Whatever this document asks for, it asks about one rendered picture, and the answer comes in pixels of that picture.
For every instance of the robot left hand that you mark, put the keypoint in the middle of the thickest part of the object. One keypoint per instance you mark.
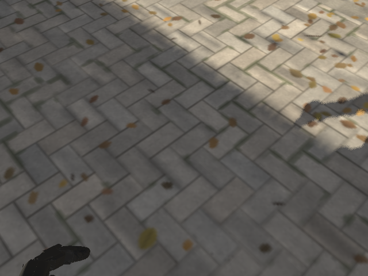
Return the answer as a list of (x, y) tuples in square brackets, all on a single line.
[(52, 258)]

